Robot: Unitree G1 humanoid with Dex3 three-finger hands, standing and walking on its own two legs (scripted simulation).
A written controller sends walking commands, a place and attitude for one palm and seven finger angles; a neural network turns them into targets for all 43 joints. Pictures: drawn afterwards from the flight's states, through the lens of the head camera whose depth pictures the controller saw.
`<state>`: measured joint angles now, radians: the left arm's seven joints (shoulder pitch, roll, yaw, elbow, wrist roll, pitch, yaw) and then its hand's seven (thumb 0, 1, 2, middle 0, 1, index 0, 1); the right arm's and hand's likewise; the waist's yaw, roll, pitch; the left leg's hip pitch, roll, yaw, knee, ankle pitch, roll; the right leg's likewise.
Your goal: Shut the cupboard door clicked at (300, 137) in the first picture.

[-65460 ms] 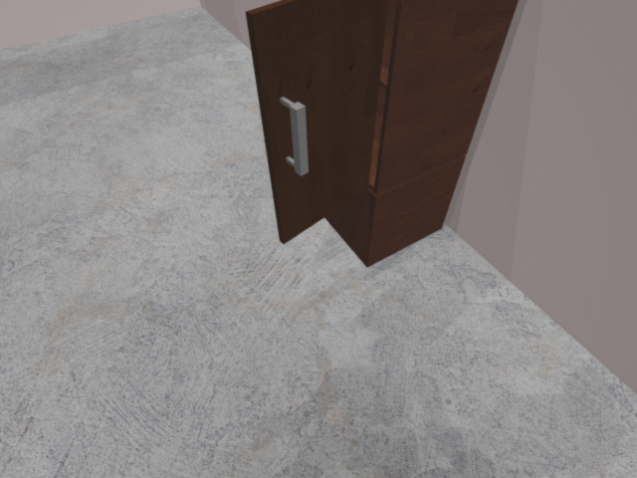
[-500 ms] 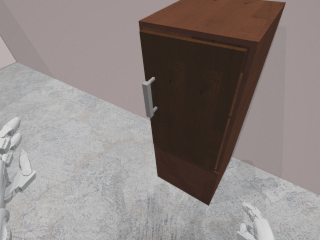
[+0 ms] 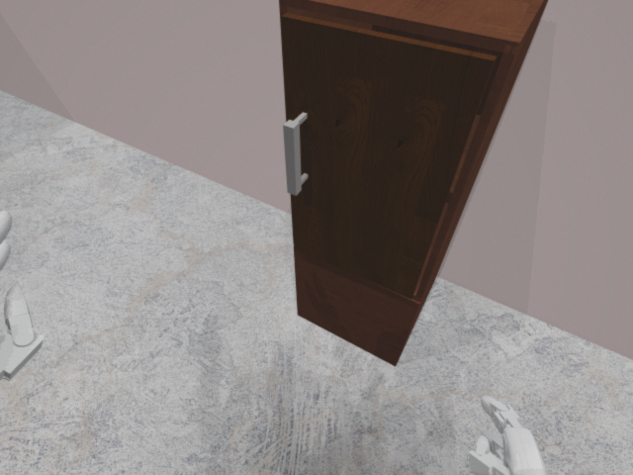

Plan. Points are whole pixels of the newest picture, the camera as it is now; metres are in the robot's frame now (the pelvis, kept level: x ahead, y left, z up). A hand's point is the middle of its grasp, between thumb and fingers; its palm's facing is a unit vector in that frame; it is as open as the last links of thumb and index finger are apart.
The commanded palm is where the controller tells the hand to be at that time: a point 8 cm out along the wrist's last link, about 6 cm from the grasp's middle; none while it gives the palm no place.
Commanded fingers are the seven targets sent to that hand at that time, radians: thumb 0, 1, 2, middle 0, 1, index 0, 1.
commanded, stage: step back with the hand held close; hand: left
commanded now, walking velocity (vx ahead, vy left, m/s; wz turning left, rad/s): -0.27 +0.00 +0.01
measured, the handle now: (298, 154) +0.70 +0.08 +0.01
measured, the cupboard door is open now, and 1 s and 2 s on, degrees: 2 2 2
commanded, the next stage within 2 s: stop stepping back and stand still in 0.84 s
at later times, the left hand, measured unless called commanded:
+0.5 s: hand out of the picture +0.13 +0.27 +0.18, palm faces +0.46 -0.75 -0.47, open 7.4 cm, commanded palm +0.05 +0.31 +0.18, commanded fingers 0.00 0.90 0.90 -0.20 -0.30 -0.20 -0.30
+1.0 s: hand out of the picture +0.03 +0.30 +0.18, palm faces +0.43 -0.80 -0.42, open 7.4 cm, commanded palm -0.02 +0.33 +0.18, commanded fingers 0.00 0.90 0.90 -0.20 -0.30 -0.20 -0.30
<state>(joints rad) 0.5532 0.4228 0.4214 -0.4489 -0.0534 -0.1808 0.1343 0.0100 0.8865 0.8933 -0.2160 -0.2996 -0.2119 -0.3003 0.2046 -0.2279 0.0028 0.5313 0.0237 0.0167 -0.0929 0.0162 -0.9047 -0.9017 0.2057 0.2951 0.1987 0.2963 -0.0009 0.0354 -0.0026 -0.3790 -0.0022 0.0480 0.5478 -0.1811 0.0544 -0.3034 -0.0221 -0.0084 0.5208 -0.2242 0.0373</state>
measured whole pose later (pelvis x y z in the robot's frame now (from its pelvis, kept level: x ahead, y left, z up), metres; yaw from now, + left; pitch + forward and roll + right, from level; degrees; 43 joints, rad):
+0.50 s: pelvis -0.07 +0.00 -0.01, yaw +4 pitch +1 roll -5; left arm 0.52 0.47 0.47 -0.52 -0.04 -0.27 0.15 0.01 0.88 0.89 -0.22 -0.30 -0.21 -0.30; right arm 0.24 -0.21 -0.01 0.60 0.00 -0.09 -0.08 0.02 -0.90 -0.90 0.21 0.30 0.20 0.30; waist -0.04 0.04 0.01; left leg -0.52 0.04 0.00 0.59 -0.09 0.06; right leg -0.35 0.08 0.01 0.69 -0.32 0.01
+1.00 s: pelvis -0.16 +0.04 -0.01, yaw +0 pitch +0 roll -4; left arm 0.55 0.47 0.46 -0.56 -0.07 -0.27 0.14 0.01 0.89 0.89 -0.21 -0.30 -0.21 -0.30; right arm 0.17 -0.19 -0.01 0.61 -0.02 -0.08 -0.05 0.02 -0.90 -0.90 0.21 0.30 0.20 0.30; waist 0.02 0.00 -0.01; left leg -0.60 0.03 0.06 0.66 -0.26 -0.03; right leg -0.27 0.03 0.00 0.56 -0.29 -0.02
